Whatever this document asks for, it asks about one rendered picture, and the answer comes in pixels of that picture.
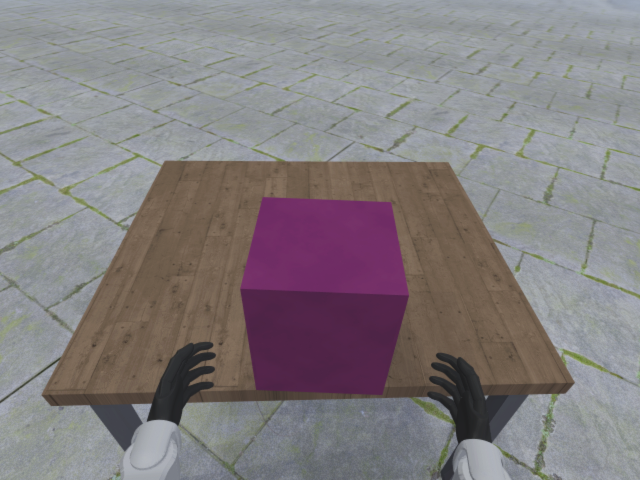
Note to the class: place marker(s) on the robot right hand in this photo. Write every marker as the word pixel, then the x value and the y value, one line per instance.
pixel 468 407

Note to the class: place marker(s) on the robot left hand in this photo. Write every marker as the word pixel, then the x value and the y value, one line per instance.
pixel 173 391

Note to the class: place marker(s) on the carton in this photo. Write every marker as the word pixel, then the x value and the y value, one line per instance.
pixel 324 293

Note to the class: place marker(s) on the left robot forearm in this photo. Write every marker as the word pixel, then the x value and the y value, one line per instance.
pixel 154 452

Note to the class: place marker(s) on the table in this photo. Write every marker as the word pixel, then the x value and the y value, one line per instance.
pixel 175 279

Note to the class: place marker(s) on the right robot forearm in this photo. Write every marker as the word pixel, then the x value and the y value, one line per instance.
pixel 476 459

